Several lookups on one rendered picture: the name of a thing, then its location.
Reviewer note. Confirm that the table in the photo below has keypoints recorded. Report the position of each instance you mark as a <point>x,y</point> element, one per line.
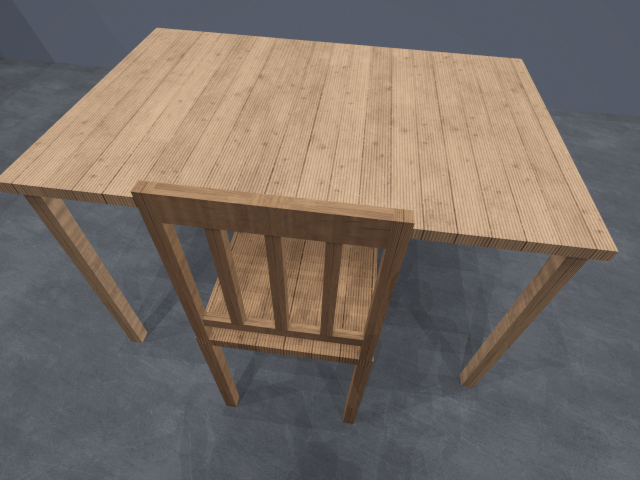
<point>465,141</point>

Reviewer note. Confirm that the chair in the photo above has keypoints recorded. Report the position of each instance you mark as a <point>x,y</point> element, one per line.
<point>297,279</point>

